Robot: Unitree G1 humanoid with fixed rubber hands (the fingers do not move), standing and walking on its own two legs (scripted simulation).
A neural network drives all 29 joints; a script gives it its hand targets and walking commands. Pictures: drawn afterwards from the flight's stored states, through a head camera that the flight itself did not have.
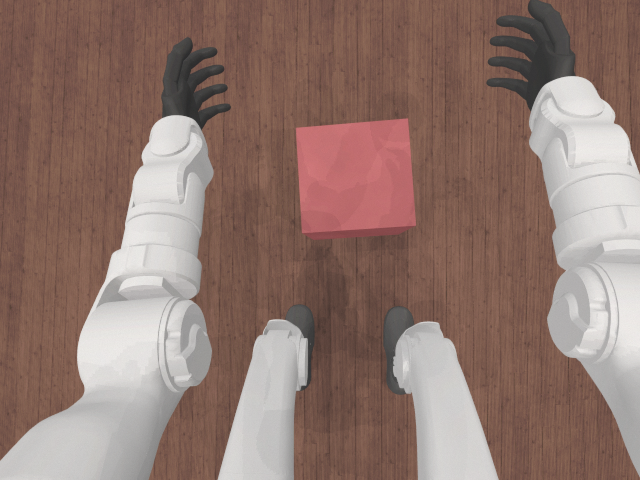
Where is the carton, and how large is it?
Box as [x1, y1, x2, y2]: [296, 118, 415, 239]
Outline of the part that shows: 407,118 296,128 302,233 313,239 397,234 415,225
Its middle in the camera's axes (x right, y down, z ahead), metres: +0.07 -0.11 +0.84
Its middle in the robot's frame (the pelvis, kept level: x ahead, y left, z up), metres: +0.51 +0.00 -0.51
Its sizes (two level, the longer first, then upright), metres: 0.210 0.200 0.250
